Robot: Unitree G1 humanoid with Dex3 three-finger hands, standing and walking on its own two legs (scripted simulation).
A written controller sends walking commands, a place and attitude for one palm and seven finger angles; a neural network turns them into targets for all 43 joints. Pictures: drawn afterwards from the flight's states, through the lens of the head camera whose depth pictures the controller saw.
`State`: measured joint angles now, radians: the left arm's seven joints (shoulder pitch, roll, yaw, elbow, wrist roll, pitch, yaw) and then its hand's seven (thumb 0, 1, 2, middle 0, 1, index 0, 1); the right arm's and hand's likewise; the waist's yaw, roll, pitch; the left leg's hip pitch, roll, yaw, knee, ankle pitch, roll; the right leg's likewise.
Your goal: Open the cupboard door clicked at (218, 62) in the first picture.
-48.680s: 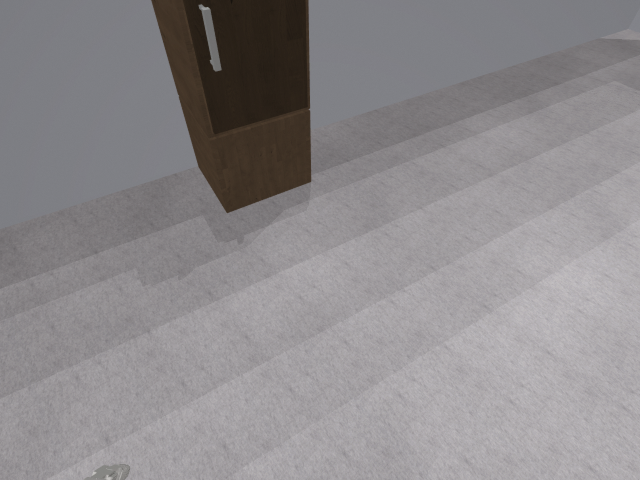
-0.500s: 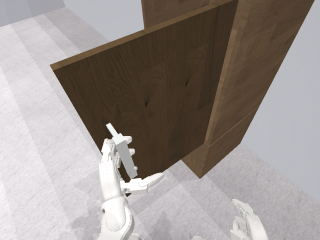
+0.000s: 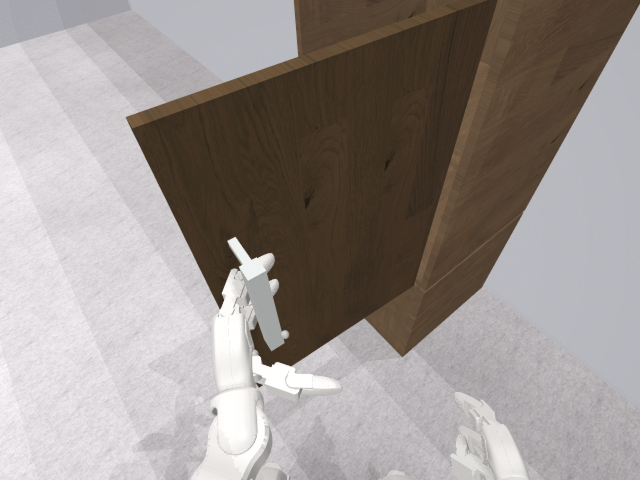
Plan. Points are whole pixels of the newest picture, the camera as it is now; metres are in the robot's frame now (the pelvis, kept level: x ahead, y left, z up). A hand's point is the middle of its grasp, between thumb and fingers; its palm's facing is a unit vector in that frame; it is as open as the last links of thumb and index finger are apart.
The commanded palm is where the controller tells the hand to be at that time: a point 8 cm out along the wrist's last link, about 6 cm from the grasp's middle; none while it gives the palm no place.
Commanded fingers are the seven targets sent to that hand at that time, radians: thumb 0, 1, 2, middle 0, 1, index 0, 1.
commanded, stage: slide the hand sideways off the handle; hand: left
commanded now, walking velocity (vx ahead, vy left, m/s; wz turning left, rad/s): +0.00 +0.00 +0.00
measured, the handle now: (257, 298) +0.32 +0.10 +0.06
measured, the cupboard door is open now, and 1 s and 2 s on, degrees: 85 87 87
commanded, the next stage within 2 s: draw the hand back to the body in 1.14 s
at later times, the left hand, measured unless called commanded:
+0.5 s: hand (255, 376) +0.23 +0.09 +0.06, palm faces -0.13 -0.99 -0.01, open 16.2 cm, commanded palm +0.20 +0.15 +0.06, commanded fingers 0.00 -0.50 0.30 -0.15 -0.30 -0.15 -0.30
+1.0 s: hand (198, 413) +0.19 +0.14 +0.06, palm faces -0.08 -1.00 -0.03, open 16.3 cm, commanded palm +0.16 +0.20 +0.06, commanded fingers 0.00 -0.50 0.30 -0.15 -0.30 -0.15 -0.30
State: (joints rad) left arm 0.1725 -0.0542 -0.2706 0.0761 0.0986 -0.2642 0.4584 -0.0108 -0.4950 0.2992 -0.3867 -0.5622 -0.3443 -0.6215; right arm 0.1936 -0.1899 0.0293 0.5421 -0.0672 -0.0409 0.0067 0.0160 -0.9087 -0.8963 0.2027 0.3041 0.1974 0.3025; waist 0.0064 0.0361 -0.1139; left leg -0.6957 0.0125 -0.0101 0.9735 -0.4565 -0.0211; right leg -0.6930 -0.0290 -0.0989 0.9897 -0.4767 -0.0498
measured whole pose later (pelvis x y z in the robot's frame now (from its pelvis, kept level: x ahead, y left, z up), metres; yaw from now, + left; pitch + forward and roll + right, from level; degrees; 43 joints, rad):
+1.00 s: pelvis +0.01 +0.02 -0.02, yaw -1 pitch +12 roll -1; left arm 0.62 0.16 -0.05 -0.32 -0.16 -0.32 -0.15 -0.01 -0.50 0.30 -0.15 -0.30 -0.16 -0.30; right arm 0.26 -0.23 0.01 0.39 0.01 -0.09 -0.03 0.02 -0.91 -0.90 0.20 0.30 0.20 0.30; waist 0.02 0.04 -0.13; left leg -0.81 0.02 -0.01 1.13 -0.54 0.00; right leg -0.79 -0.02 -0.09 1.11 -0.54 -0.03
